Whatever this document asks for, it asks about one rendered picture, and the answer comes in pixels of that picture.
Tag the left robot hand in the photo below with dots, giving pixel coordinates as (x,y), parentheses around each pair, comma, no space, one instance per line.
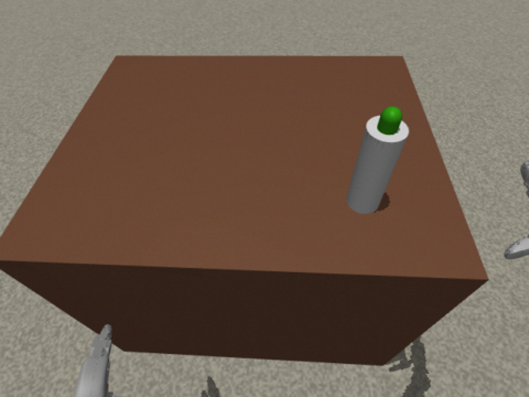
(94,373)

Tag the bottle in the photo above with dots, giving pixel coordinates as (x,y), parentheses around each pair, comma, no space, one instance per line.
(381,146)

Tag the right robot hand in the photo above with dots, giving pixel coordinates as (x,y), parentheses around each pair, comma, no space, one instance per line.
(520,248)

